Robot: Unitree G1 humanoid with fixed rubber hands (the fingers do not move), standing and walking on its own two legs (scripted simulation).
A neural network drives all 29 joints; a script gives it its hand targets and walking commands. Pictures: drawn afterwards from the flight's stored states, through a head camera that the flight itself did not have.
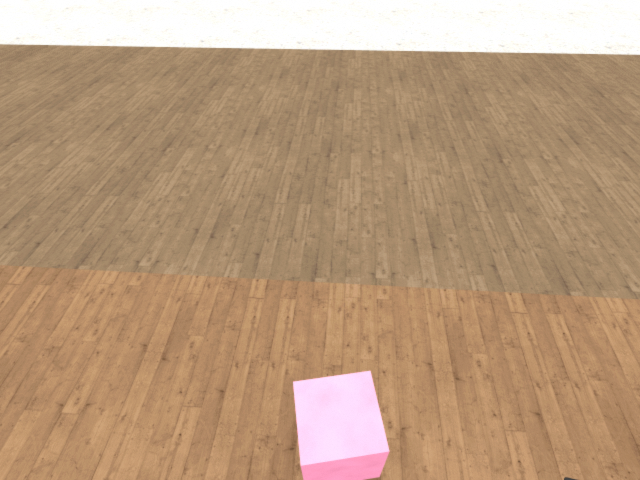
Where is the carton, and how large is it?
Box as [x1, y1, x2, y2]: [293, 371, 389, 479]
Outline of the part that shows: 370,371 293,382 300,464 303,479 364,479 379,476 389,451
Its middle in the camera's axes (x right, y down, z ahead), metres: +0.04 +0.52 +1.06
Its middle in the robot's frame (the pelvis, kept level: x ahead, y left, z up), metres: +0.40 -0.01 -0.66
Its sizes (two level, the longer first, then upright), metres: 0.210 0.200 0.250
